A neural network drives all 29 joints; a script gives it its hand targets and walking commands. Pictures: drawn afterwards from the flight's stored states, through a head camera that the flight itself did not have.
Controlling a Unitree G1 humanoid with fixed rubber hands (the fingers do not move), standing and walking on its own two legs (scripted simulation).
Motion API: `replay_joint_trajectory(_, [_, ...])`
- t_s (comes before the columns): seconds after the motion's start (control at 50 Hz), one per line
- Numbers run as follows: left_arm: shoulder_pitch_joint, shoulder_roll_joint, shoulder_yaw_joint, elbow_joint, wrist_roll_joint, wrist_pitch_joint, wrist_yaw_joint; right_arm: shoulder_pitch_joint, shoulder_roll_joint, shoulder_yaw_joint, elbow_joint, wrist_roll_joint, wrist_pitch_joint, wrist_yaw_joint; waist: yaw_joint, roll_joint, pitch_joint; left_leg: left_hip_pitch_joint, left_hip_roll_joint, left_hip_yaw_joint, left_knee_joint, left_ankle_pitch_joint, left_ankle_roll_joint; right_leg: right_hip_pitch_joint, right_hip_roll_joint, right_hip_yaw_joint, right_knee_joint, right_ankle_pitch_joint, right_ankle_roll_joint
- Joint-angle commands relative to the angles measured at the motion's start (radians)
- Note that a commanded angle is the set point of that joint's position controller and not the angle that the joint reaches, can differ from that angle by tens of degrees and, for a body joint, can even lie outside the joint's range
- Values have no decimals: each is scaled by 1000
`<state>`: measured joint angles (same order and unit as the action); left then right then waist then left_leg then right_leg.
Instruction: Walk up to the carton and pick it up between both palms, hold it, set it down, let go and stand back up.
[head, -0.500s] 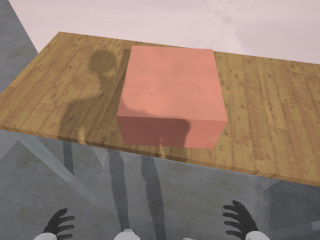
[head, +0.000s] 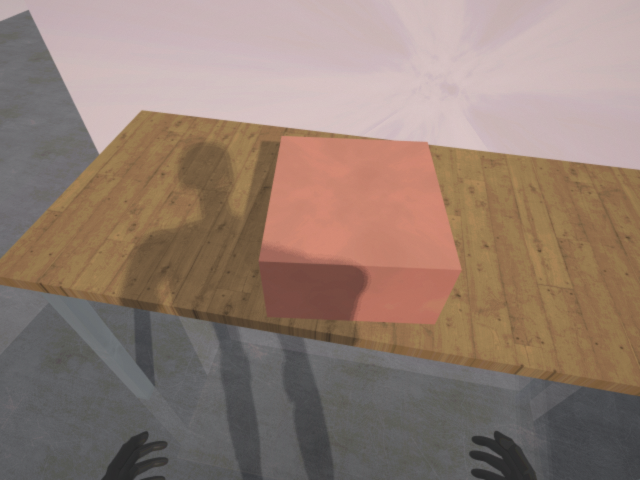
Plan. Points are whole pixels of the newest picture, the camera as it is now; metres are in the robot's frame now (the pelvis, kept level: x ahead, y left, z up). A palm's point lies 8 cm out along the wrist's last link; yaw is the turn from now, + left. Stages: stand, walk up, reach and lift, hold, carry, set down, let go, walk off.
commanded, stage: reach and lift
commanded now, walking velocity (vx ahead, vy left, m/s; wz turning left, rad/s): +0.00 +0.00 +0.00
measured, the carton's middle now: (352, 223) +0.54 -0.01 -0.02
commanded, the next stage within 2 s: none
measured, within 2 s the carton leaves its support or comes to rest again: neither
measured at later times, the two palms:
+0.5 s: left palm (132, 437) +0.18 +0.26 -0.04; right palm (529, 456) +0.18 -0.21 -0.02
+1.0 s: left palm (136, 396) +0.21 +0.25 +0.00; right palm (527, 409) +0.22 -0.21 +0.00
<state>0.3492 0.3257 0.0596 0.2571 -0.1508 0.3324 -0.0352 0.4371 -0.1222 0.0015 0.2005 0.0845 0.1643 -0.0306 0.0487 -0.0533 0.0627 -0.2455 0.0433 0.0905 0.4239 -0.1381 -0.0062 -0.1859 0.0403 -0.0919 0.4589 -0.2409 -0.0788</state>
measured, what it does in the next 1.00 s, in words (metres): shifts its weight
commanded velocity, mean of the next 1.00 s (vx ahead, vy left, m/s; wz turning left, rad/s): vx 0.00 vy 0.00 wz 0.00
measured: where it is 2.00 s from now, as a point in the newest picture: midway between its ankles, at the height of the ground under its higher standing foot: outside the picture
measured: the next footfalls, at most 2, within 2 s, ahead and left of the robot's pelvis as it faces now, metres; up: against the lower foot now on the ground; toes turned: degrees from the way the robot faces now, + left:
none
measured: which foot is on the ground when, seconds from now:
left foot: down 0.00-1.00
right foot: down 0.00-1.00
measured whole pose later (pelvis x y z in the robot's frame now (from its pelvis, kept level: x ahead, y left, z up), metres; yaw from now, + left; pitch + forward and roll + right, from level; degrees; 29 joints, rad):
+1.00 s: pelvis +0.05 +0.02 +0.01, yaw +0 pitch -3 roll +0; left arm 0.35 0.31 -0.06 0.28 -0.23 -0.26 -0.01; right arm 0.35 -0.20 -0.03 0.27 0.25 -0.23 0.01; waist 0.02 0.00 0.00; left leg -0.13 0.02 0.10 0.37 -0.19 0.01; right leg -0.05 0.03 -0.07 0.35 -0.26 -0.05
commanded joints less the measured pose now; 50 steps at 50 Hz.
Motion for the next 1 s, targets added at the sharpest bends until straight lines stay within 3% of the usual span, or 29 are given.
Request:
replay_joint_trajectory(0.0, [-170, 139, -19, -167, -41, -143, 29, -134, -90, -94, -105, -10, -96, 26, -38, 116, -73, 215, 5, -59, -56, -190, 17, -263, -119, 120, -205, -189, 31])
replay_joint_trajectory(0.1, [-61, 80, -21, -145, 4, -130, 46, -125, -146, -104, 14, 31, -92, 59, -13, 160, -17, 148, 35, -91, -161, -147, 9, -60, -48, 76, -167, -33, 38])
replay_joint_trajectory(0.16, [-31, 49, -21, -156, 30, -120, 53, -127, -177, -121, 31, 46, -99, 75, -8, 124, -10, 176, 28, -90, -169, -34, 0, -19, -24, 70, -181, 25, 35])
replay_joint_trajectory(0.22, [-24, 25, -28, -191, 33, -136, 60, -130, -197, -134, -22, 53, -132, 88, -13, 81, -38, 256, 12, -87, -141, 83, -9, -58, -18, 72, -206, 63, 31])
replay_joint_trajectory(0.3, [-21, 12, -51, -220, 10, -220, 66, -125, -209, -147, -89, 48, -199, 105, -15, 38, -79, 284, 4, -90, -118, 130, -8, -91, -17, 79, -216, 85, 28])
replay_joint_trajectory(0.44, [-20, 29, -91, -191, -15, -405, 84, -101, -217, -139, -60, 90, -301, 115, -4, 66, -109, 285, 2, -97, -89, 173, -9, -121, -29, 104, -210, 100, 17])
replay_joint_trajectory(0.54, [10, 52, -79, -170, 0, -459, 87, -80, -226, -116, 7, 142, -349, 105, 7, 96, -99, 302, -9, -95, -74, 226, -12, -98, -34, 121, -212, 139, 15])
replay_joint_trajectory(0.62, [17, 60, -68, -175, -3, -485, 75, -90, -229, -102, -14, 162, -384, 90, 4, 81, -109, 300, -23, -87, -66, 262, -9, -65, -40, 131, -208, 205, 26])
replay_joint_trajectory(0.8, [-24, 86, -72, -168, -62, -587, 39, -108, -205, -95, -72, 165, -430, 55, -30, 57, -88, 268, -29, -100, -60, 249, -6, -49, -55, 143, -203, 249, 41])
replay_joint_trajectory(0.98, [-147, 135, -62, -66, -104, -650, 14, -215, -186, -88, -77, 170, -423, 28, -30, 27, -69, 205, -28, -106, -72, 131, 12, -35, -74, 160, -194, 187, 63])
